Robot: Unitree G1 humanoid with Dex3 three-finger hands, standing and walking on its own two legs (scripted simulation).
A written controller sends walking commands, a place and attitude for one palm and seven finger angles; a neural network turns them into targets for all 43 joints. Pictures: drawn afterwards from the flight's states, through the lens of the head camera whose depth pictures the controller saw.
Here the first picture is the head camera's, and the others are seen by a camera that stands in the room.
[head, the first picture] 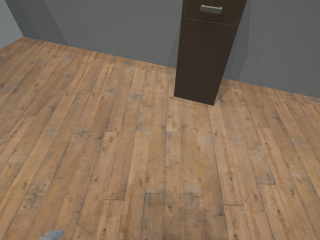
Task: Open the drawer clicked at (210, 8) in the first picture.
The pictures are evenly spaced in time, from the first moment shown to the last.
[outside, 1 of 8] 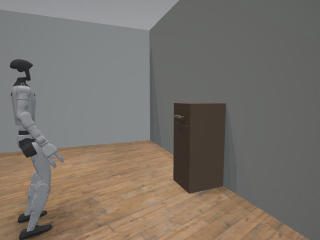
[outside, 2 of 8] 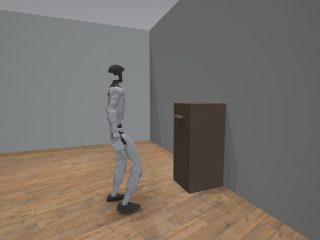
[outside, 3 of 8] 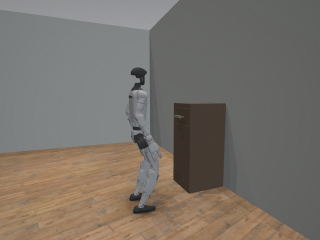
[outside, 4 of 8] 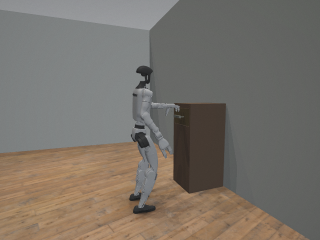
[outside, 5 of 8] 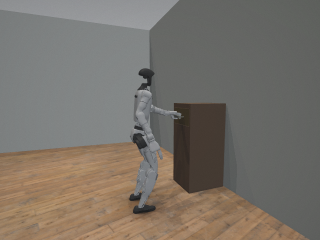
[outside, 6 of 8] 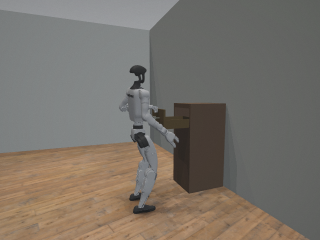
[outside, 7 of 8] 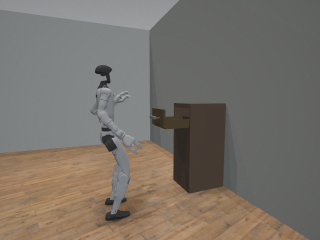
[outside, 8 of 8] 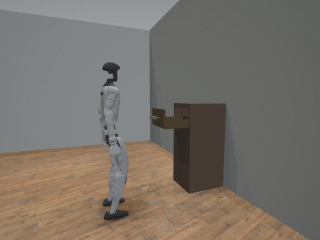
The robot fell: no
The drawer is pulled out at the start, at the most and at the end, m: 0.00 0.30 0.28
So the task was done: yes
